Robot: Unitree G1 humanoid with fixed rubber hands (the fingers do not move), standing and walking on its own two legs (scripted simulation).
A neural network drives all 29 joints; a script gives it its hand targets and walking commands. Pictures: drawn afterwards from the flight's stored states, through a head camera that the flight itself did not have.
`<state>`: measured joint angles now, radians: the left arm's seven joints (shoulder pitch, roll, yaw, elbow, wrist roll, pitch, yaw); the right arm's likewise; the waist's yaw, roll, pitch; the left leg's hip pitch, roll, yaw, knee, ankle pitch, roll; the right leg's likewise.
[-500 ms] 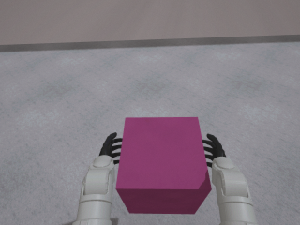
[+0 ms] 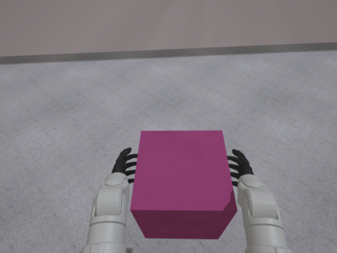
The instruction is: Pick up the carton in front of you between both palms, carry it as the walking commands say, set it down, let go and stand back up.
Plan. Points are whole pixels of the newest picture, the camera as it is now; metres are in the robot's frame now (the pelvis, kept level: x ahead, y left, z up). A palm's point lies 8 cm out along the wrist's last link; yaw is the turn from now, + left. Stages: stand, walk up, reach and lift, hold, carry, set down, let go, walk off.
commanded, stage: carry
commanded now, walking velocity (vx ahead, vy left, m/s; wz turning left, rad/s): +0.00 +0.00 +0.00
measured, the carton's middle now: (181, 187) +0.31 +0.00 -0.04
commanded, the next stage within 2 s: hold in 0.32 s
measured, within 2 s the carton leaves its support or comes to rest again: neither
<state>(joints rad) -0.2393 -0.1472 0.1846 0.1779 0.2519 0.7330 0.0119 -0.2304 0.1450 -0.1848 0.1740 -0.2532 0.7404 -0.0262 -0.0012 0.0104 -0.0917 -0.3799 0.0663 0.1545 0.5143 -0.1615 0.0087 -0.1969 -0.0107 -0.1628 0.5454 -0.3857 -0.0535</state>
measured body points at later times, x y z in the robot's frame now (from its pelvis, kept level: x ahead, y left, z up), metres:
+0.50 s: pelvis -0.01 +0.00 +0.01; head -0.03 +0.00 +0.46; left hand +0.31 +0.13 +0.04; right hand +0.28 -0.18 +0.03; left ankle +0.06 +0.15 -0.73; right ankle -0.06 -0.08 -0.73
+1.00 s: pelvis -0.04 +0.07 -0.01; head -0.02 +0.07 +0.44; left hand +0.34 +0.13 +0.02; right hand +0.29 -0.16 +0.01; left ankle +0.07 +0.15 -0.73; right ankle -0.06 -0.07 -0.73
